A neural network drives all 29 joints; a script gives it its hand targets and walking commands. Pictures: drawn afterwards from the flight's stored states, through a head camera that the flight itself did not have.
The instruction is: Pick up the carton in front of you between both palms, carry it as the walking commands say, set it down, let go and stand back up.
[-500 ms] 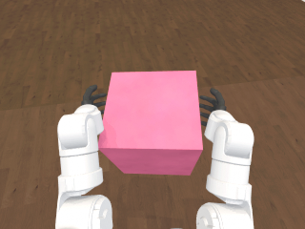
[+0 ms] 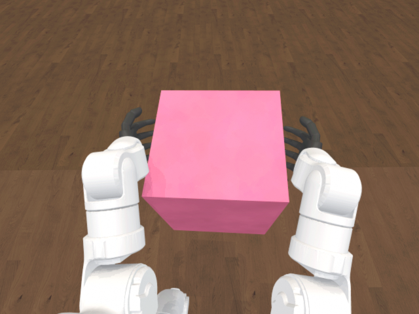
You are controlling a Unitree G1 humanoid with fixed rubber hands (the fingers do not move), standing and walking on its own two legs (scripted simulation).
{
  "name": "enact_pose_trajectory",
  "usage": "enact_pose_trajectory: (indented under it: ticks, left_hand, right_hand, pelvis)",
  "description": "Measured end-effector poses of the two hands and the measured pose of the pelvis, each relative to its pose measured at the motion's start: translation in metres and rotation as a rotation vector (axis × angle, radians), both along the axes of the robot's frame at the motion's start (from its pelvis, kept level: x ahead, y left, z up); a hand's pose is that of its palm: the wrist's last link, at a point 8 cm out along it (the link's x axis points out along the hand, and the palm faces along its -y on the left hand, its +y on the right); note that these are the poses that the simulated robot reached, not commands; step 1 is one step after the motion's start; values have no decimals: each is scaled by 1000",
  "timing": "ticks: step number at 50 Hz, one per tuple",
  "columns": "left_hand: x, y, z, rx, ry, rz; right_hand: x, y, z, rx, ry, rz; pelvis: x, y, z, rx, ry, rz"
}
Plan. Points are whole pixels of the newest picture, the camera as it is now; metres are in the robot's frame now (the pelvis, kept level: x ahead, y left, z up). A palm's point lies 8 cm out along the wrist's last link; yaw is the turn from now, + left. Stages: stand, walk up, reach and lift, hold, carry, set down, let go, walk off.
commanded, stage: carry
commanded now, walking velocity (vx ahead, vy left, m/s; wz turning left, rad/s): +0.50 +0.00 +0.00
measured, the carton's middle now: (218, 170) +0.38 +0.02 +0.06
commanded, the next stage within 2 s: none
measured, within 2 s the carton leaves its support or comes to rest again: neither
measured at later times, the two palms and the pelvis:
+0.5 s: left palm (175, 40) +0.66 +0.15 +0.18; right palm (304, 50) +0.64 -0.14 +0.19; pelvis +0.30 +0.03 +0.03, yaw -1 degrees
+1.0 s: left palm out of the picture +0.95 +0.15 +0.22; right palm out of the picture +0.95 -0.14 +0.21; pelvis +0.60 +0.01 +0.04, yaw -1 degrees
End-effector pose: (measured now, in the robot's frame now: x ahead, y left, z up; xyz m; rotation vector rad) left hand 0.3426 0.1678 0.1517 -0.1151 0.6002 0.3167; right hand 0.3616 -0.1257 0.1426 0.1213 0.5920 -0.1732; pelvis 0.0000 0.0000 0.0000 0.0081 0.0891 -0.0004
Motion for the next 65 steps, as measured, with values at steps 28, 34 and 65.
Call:
enact_pose_trajectory:
  ticks: [28, 34, 65]
  left_hand:
    - [357, -19, 42, 26, -79, -77]
    - [417, -21, 37, 35, -15, -40]
    - [788, -31, 76, 2, -56, -96]
  right_hand:
    - [318, -20, 54, -59, -75, -116]
    - [404, -21, 40, -61, -7, -6]
    - [742, -27, 87, -75, -19, -148]
  pelvis:
    - [338, 14, 26, -11, 10, -18]
    - [413, -9, 23, -20, -8, -3]
    - [764, 14, 73, -8, 3, -22]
